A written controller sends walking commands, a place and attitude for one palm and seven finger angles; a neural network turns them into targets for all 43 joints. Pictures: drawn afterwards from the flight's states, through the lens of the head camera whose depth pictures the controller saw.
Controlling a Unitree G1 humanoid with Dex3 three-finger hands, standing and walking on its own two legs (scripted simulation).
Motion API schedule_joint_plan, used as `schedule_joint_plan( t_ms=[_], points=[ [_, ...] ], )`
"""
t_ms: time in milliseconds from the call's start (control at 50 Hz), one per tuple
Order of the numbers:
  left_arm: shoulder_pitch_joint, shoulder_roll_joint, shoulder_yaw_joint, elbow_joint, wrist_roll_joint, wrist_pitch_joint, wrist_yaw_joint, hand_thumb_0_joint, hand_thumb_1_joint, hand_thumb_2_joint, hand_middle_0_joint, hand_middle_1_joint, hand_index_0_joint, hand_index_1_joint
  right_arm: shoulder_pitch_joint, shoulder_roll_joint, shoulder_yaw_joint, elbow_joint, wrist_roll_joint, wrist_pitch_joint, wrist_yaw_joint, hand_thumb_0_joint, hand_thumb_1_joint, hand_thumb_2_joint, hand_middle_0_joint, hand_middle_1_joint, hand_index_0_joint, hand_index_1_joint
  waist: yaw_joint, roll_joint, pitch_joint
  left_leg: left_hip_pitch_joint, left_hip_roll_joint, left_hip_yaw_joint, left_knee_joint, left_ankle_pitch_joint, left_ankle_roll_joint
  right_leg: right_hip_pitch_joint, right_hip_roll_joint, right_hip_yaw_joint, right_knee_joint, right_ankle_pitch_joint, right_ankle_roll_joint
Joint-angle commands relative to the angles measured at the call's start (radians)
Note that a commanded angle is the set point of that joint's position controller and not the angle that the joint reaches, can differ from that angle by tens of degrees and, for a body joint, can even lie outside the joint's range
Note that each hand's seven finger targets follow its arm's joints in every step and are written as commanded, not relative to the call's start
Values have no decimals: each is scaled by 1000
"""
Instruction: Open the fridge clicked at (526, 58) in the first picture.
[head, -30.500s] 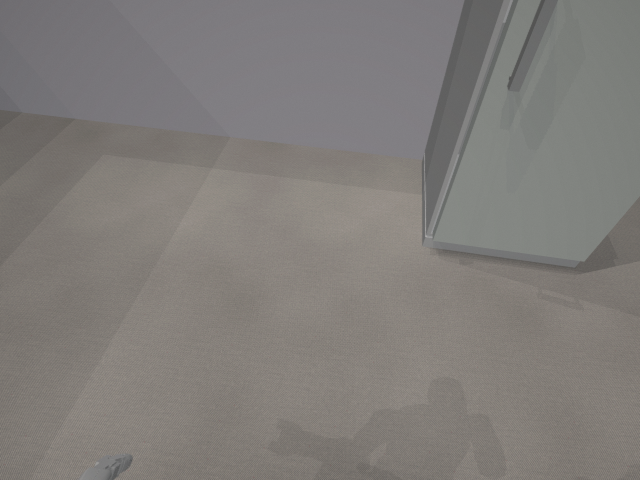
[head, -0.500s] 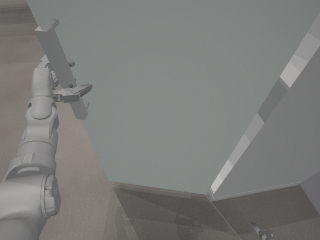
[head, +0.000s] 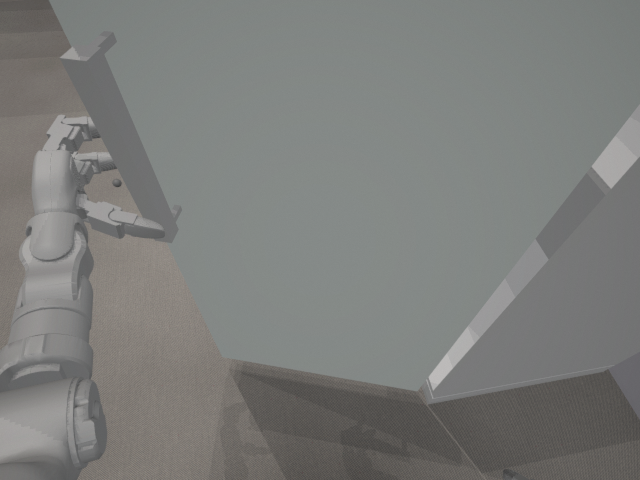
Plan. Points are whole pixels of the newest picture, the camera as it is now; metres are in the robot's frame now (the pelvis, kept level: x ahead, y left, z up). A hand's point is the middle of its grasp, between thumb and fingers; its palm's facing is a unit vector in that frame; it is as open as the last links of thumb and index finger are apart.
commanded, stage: slip the hand off the handle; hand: left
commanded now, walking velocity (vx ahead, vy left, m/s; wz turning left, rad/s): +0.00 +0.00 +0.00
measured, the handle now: (141, 154) +0.48 +0.23 +0.14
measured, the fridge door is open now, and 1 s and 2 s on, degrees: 71 71 71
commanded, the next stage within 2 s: draw the hand back to the body in 1.20 s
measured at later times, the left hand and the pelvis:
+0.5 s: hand (68, 181) +0.43 +0.31 +0.14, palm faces +0.29 -0.94 -0.20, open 14.7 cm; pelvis +0.02 +0.01 +0.00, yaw +0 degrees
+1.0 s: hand (31, 237) +0.35 +0.32 +0.14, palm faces +0.30 -0.93 -0.20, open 14.7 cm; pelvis +0.00 +0.00 +0.00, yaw +1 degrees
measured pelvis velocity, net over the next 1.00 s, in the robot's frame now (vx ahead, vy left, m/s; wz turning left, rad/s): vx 0.00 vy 0.00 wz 0.02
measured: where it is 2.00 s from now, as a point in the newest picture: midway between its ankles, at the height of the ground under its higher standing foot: outside the picture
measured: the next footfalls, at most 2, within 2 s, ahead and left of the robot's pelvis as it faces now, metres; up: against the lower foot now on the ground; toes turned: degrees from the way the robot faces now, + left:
none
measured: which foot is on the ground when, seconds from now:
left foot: down 0.00-1.00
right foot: down 0.00-1.00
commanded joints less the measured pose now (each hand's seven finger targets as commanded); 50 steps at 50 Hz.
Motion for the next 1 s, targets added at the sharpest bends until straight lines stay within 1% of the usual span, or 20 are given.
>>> schedule_joint_plan(
  t_ms=[0, 20, 40, 80, 100, 160, 180, 240, 280, 380, 440, 460, 580, 600, 660, 700, 780, 820, 900, 980],
  points=[
    [-474, 314, 58, -217, -12, -54, -15, 0, -550, 200, -250, -1150, -250, -1150, 47, -162, -56, -93, 1, -28, -22, 0, -900, -900, 200, 300, 200, 300, -2, 54, -347, 196, -24, -49, -52, 255, 17, 97, 21, 23, -56, 247, -16],
    [-484, 322, 59, -236, -10, -65, -23, 0, -550, 200, -250, -1150, -250, -1150, 50, -159, -58, -92, 0, -27, -21, 0, -900, -900, 200, 300, 200, 300, 2, 73, -372, 227, -21, -59, -44, 289, 12, 92, 24, 18, -47, 256, -20],
    [-484, 289, 32, -258, -11, -76, -33, 0, -550, 200, -250, -1150, -250, -1150, 50, -156, -58, -95, -2, -27, -20, 0, -900, -900, 200, 300, 200, 300, 0, 95, -404, 261, -19, -66, -34, 333, 8, 78, 27, 14, -37, 273, -23],
    [-489, 250, -2, -254, -19, -88, -50, 0, -550, 200, -250, -1150, -250, -1150, 62, -155, -58, -90, -3, -25, -19, 0, -900, -900, 200, 300, 200, 300, -13, 98, -400, 296, -10, -80, -14, 392, 5, 42, 32, 7, -30, 287, -24],
    [-475, 275, 26, -230, -25, -87, -56, 0, -550, 200, -250, -1150, -250, -1150, 65, -159, -60, -83, -2, -24, -18, 0, -900, -900, 200, 300, 200, 300, -7, 105, -393, 301, -7, -86, -13, 398, 1, 28, 34, 6, -31, 282, -23],
    [-432, 268, 26, -200, -40, -67, -77, 0, -550, 200, -250, -1150, -250, -1150, 59, -161, -59, -90, 4, -13, -17, 0, -900, -900, 200, 300, 200, 300, 1, 85, -372, 275, -7, -88, -11, 418, -4, 37, 33, 2, -26, 295, -23],
    [-399, 302, 64, -185, -45, -57, -81, 0, -550, 200, -250, -1150, -250, -1150, 67, -166, -60, -91, 2, -6, -19, 0, -900, -900, 200, 300, 200, 300, 14, 64, -368, 258, -7, -89, -9, 443, 0, 57, 33, 0, -25, 317, -26],
    [-434, 292, 35, -202, -39, -35, -94, 0, -550, 200, -250, -1150, -250, -1150, 56, -161, -56, -105, 9, 4, -18, 0, -900, -900, 200, 300, 200, 300, 4, 82, -344, 247, -7, -93, -16, 437, -5, 37, 32, -3, -23, 305, -23],
    [-388, 347, 92, -239, -40, -38, -91, 0, -550, 200, -250, -1150, -250, -1150, 65, -165, -59, -114, 4, 9, -17, 0, -900, -900, 200, 300, 200, 300, 29, 99, -377, 263, -5, -97, -6, 507, -7, 61, 34, -2, -16, 332, -28],
    [-342, 362, 127, -293, -56, -65, -104, 0, -550, 200, -250, -1150, -250, -1150, 70, -162, -60, -124, -2, 19, -17, 0, -900, -900, 200, 300, 200, 300, 28, 81, -403, 278, 2, -98, 7, 560, -9, 66, 42, -1, -8, 349, -22],
    [-319, 411, 164, -263, -55, -54, -125, 0, -550, 200, -250, -1150, -250, -1150, 74, -167, -60, -119, 3, 25, -21, 0, -900, -900, 200, 300, 200, 300, 27, 74, -384, 252, 1, -98, -1, 509, -11, 62, 45, -2, -12, 321, -21],
    [-341, 395, 136, -266, -53, -48, -134, 0, -550, 200, -250, -1150, -250, -1150, 65, -165, -58, -118, 4, 26, -23, 0, -900, -900, 200, 300, 200, 300, 16, 93, -366, 245, -2, -95, -6, 471, -9, 47, 44, -2, -16, 303, -20],
    [-277, 328, 86, -298, -86, -29, -174, 0, -550, 200, -250, -1150, -250, -1150, 52, -162, -55, -143, 10, 17, -30, 0, -900, -900, 200, 300, 200, 300, 24, 127, -345, 244, -5, -99, -25, 364, -6, 35, 44, -8, -34, 227, -31],
    [-227, 382, 146, -306, -92, -32, -174, 0, -550, 200, -250, -1150, -250, -1150, 53, -167, -58, -144, 9, 16, -29, 0, -900, -900, 200, 300, 200, 300, 46, 113, -366, 242, -5, -101, -25, 368, -7, 52, 46, -5, -32, 232, -32],
    [-171, 361, 152, -343, -116, -40, -175, 0, -550, 200, -250, -1150, -250, -1150, 31, -162, -53, -156, 12, 11, -32, 0, -900, -900, 200, 300, 200, 300, 45, 58, -339, 205, -11, -91, -33, 306, 2, 65, 46, -6, -35, 213, -27],
    [-132, 384, 183, -357, -124, -41, -170, 0, -550, 200, -250, -1150, -250, -1150, 18, -162, -50, -162, 15, 7, -34, 0, -900, -900, 200, 300, 200, 300, 55, 52, -309, 173, -13, -83, -41, 275, 6, 80, 45, -3, -36, 209, -26],
    [-148, 378, 161, -425, -111, -33, -158, 0, -550, 200, -250, -1150, -250, -1150, -12, -159, -44, -173, 16, -5, -41, 0, -900, -900, 200, 300, 200, 300, 47, 92, -257, 165, -15, -85, -53, 192, 10, 49, 41, 0, -46, 134, -26],
    [-150, 405, 176, -446, -107, -33, -157, 0, -550, 200, -250, -1150, -250, -1150, -24, -158, -40, -177, 16, -13, -44, 0, -900, -900, 200, 300, 200, 300, 49, 117, -268, 162, -19, -89, -62, 154, 9, 53, 40, 3, -49, 102, -27],
    [-125, 341, 131, -504, -129, -39, -171, 0, -550, 200, -250, -1150, -250, -1150, -44, -149, -35, -181, 20, -34, -53, 0, -900, -900, 200, 300, 200, 300, 40, 113, -287, 201, -17, -96, -62, 139, 11, 47, 42, 2, -55, 88, -26],
    [-18, 322, 137, -500, -155, -16, -188, 0, -550, 200, -250, -1150, -250, -1150, -56, -150, -32, -181, 23, -51, -59, 0, -900, -900, 200, 300, 200, 300, 57, 91, -259, 190, -19, -97, -67, 129, 9, 62, 39, -1, -63, 91, -28]
  ],
)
